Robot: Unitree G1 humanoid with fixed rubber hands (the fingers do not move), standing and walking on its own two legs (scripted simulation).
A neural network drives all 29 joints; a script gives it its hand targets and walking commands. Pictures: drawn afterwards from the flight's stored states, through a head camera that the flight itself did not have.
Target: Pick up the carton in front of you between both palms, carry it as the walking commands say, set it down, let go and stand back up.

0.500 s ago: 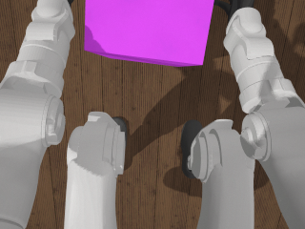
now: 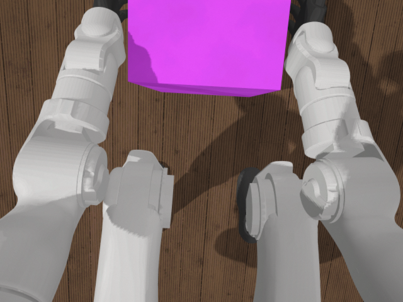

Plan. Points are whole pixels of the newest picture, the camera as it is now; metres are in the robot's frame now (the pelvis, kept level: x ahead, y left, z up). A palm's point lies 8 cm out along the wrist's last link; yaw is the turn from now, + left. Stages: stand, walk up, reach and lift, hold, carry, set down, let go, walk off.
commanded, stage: reach and lift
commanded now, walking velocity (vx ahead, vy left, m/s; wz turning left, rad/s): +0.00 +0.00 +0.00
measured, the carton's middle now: (208, 34) +0.53 +0.03 -0.22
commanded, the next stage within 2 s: none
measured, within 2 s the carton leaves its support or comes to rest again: neither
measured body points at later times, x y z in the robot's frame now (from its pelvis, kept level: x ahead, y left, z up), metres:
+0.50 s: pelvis -0.01 -0.01 +0.11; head +0.26 +0.02 +0.47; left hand +0.50 +0.18 +0.03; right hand +0.51 -0.12 +0.04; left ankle +0.11 +0.13 -0.33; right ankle +0.12 -0.14 -0.33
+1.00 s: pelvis +0.05 -0.01 +0.25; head +0.21 +0.02 +0.67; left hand +0.46 +0.18 +0.20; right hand +0.47 -0.13 +0.21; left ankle +0.11 +0.13 -0.33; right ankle +0.12 -0.14 -0.33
